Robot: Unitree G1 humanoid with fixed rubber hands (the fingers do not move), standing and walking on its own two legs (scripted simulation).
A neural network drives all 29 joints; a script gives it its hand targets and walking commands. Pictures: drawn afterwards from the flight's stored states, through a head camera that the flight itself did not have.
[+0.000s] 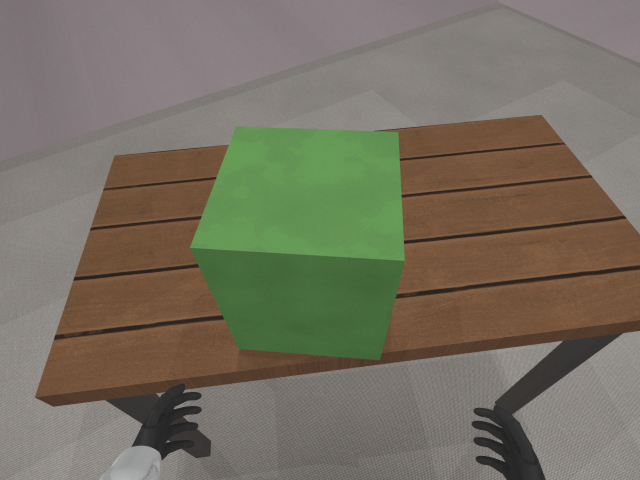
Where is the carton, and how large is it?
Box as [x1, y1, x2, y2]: [190, 126, 404, 359]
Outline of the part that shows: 236,126 190,248 238,348 379,359 404,261 397,132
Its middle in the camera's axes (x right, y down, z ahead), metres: -0.01 +0.01 +0.53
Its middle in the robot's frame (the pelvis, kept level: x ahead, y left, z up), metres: +0.39 +0.04 +0.04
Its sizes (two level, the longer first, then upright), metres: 0.210 0.200 0.250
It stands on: a table, 0.69 m high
